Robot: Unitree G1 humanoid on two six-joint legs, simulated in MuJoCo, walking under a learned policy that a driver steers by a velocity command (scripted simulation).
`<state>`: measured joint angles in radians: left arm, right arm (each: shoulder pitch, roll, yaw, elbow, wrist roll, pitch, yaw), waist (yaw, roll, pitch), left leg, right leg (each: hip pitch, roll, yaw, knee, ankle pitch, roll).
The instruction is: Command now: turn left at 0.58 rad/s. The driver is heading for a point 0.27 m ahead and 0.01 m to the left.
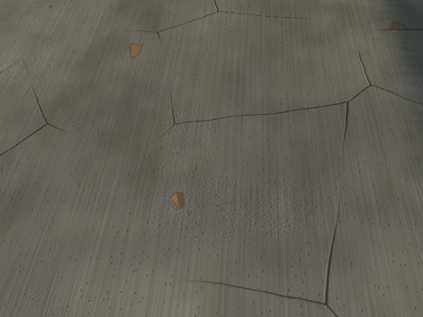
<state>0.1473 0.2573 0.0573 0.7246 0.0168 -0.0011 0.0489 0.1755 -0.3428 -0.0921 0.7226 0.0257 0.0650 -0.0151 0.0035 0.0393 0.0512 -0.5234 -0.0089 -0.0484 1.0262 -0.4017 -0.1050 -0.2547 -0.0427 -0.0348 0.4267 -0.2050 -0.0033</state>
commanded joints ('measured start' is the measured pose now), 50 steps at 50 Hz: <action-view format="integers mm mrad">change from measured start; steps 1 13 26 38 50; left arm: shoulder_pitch -6 -30 11 88 24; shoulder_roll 204 169 149 260 203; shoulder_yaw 58 49 30 62 32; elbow -56 -39 -16 -54 -72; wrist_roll -4 -28 -37 1 -10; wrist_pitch -1 5 31 -20 6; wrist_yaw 4 -14 -25 -51 -22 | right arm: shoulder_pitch -41 12 -54 -166 -106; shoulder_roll -38 -104 -100 -64 -47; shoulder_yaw -1 -14 -6 -21 -12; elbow -110 -120 -28 -61 -15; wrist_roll -3 -47 -35 -24 -18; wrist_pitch -13 -60 -49 -42 -53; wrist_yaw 14 18 -19 -21 -22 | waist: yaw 26 -26 -35 28 28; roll -225 96 66 -145 -182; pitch -143 -154 -57 -120 -98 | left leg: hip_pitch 13 442 425 -134 41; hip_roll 34 296 332 18 41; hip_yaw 44 -239 -142 -21 -9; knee -129 -674 -705 158 -191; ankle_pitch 24 620 499 -194 68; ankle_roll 4 367 374 59 -1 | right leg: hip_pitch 174 -377 -205 235 164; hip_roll -242 -39 -31 -278 -148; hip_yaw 118 75 39 418 316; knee -85 727 398 -80 -90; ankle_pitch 452 -355 -276 546 322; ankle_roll -216 60 70 -307 -226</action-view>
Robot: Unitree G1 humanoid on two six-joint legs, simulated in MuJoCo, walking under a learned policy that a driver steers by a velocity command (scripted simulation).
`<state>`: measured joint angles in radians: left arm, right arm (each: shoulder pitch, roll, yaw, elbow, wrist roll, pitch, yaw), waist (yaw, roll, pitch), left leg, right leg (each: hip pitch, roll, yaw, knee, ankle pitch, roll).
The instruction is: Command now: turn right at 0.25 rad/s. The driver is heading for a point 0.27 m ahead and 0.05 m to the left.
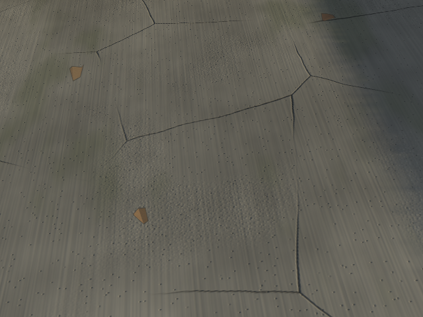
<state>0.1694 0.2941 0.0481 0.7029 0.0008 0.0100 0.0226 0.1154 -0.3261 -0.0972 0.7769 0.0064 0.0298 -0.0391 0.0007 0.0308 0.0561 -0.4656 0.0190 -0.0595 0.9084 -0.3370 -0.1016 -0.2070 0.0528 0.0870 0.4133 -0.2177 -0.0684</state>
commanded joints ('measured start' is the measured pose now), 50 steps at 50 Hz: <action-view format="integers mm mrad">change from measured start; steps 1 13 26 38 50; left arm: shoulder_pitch -6 -23 7 46 54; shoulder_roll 167 109 83 74 64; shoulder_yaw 40 8 9 9 -2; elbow -48 17 107 217 290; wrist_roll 8 20 9 -1 -1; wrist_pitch -4 -14 -5 -4 -19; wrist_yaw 1 -11 3 18 13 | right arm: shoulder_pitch -43 -24 19 46 80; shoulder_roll -66 -63 -55 -60 -43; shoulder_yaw -6 19 41 49 68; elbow -68 -40 27 123 186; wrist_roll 2 -19 -12 -6 -6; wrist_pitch -20 -58 -61 -56 -59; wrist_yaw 3 33 22 21 17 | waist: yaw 33 24 -4 -3 -7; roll -177 81 -33 -3 -40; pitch -95 -113 -65 -53 -50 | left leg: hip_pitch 13 309 315 294 327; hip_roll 14 113 45 12 0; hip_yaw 6 -88 -27 -23 4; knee -105 -516 -478 -528 -474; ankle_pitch -6 310 269 -45 317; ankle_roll -1 174 138 153 136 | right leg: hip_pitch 93 4 5 8 38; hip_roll -243 -48 -61 -21 -52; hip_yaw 200 55 78 25 46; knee -76 48 21 35 16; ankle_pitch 311 23 148 -88 217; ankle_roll -164 54 56 54 59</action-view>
